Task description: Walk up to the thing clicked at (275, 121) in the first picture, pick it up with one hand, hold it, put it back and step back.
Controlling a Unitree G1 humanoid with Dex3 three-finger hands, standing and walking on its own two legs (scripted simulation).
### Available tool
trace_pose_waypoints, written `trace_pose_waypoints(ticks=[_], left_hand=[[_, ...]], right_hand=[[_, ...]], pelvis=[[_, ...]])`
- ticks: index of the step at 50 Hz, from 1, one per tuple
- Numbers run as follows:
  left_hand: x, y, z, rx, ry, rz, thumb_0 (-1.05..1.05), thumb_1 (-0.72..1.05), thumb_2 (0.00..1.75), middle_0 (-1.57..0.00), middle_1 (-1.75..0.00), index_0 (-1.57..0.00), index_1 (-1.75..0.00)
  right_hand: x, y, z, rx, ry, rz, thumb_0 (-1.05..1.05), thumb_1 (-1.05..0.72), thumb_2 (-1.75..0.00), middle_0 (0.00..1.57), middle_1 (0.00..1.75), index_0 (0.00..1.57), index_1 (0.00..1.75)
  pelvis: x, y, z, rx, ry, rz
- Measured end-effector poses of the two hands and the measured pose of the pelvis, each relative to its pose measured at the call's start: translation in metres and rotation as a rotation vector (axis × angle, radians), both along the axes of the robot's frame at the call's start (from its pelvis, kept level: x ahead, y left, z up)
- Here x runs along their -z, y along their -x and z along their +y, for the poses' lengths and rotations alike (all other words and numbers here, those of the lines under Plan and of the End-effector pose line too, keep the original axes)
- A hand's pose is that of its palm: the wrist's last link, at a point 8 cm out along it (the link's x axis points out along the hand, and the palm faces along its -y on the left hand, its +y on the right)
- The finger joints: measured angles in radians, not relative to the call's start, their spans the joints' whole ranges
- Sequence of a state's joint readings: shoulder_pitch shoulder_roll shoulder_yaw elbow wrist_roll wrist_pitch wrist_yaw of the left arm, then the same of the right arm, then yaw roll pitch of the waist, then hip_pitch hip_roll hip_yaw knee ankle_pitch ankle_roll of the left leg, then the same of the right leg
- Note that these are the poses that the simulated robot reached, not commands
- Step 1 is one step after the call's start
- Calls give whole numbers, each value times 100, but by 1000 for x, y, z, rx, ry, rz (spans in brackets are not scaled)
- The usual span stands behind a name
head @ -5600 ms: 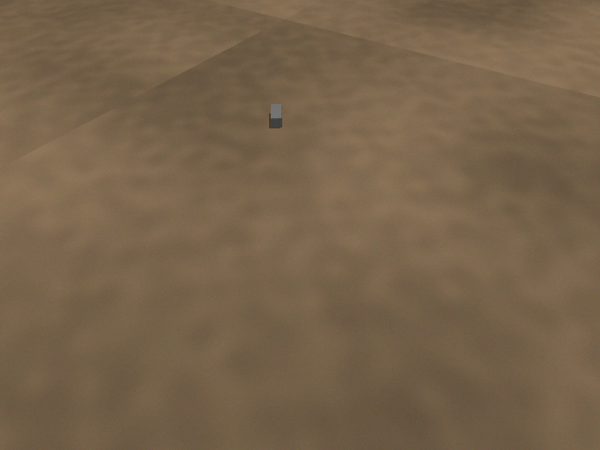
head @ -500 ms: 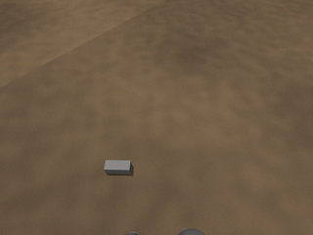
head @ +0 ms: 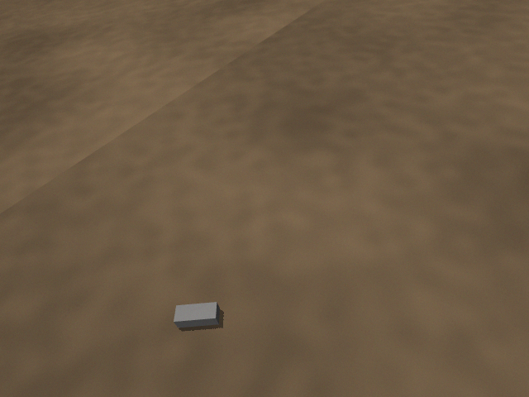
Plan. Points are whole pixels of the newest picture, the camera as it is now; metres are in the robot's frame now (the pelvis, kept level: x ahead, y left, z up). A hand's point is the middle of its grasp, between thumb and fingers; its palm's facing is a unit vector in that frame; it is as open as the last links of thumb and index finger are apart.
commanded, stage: walk up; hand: left
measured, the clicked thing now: (197, 314) +0.59 +0.39 -0.73
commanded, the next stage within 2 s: stand in 1.92 s
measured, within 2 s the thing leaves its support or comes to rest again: neither
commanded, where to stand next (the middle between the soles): +0.15 +0.05 m, yaw +4 degrees
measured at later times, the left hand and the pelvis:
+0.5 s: hand out of the picture +0.12 +0.27 -0.15, palm faces +0.09 -0.93 -0.36, open 7.4 cm; pelvis +0.05 +0.01 +0.00, yaw +5 degrees
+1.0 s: hand out of the picture +0.08 +0.31 -0.14, palm faces +0.08 -0.90 -0.42, open 7.4 cm; pelvis +0.03 +0.03 +0.01, yaw +6 degrees
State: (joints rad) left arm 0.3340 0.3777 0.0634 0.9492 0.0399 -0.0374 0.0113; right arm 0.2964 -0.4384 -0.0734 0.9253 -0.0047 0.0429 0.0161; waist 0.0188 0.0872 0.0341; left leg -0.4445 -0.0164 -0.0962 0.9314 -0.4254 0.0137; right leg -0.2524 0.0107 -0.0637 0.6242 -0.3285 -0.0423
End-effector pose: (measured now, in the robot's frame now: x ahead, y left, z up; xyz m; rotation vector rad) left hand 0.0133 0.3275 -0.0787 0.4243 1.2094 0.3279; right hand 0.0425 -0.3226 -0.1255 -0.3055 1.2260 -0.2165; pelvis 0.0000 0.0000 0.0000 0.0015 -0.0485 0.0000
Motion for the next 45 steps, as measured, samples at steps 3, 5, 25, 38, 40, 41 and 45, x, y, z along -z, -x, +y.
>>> trace_pose_waypoints(ticks=[3,5,25,38,40,41,45], left_hand=[[-4,-2,-13,-17,20,15,1,91,90,-20,-30,-20,-30],[-5,-9,-19,-26,30,8,1,90,90,-20,-30,-20,-30],[39,-94,-15,-36,128,-80,1,91,90,-20,-30,-20,-30],[22,-84,25,-57,43,-62,1,91,90,-20,-30,-20,-30],[21,-79,28,-56,39,-53,1,91,90,-20,-30,-20,-30],[21,-76,29,-56,38,-46,1,91,90,-20,-30,-20,-30],[21,-65,32,-61,44,-16,1,91,90,-20,-30,-20,-30]], right_hand=[[5,-11,8,-19,-41,16,1,-91,-90,20,30,20,30],[6,-16,13,-36,-57,42,1,-91,-90,20,30,20,30],[-11,-130,38,-146,22,-67,1,-90,-90,20,30,20,30],[-10,-151,62,-160,-25,-92,1,-91,-90,20,30,20,30],[-9,-145,64,-157,-29,-74,1,-91,-90,20,30,20,30],[-9,-142,65,-155,-30,-66,1,-91,-90,20,30,20,30],[-9,-129,66,-142,-32,-41,1,-90,-90,20,30,20,30]], pelvis=[[-5,-6,-3,-13,5,5],[-7,-12,-5,-24,-2,12],[5,-46,9,-93,1,29],[2,-41,23,-97,10,22],[1,-38,24,-100,9,22],[0,-37,24,-101,7,22],[-2,-32,29,-101,3,17]])
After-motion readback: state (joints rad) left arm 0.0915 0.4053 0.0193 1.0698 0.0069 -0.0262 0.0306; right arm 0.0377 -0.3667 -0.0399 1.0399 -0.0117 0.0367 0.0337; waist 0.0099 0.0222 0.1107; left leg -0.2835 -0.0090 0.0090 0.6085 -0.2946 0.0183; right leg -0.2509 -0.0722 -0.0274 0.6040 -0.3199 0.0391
